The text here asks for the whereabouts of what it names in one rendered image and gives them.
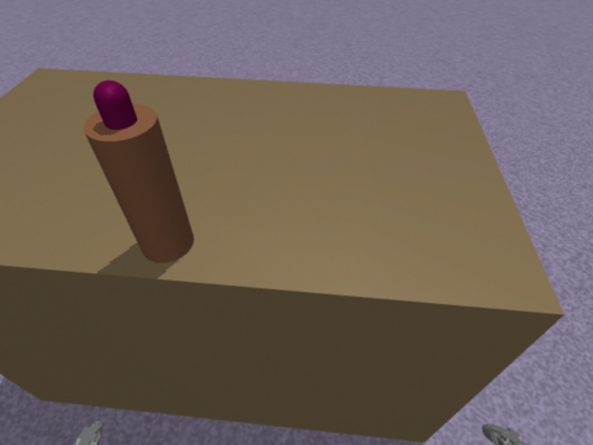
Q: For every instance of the bottle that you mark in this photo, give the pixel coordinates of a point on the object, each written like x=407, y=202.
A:
x=130, y=148

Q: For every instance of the left robot hand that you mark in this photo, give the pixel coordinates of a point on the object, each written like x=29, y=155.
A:
x=90, y=435

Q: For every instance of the right robot hand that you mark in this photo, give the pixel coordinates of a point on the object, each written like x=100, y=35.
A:
x=502, y=436

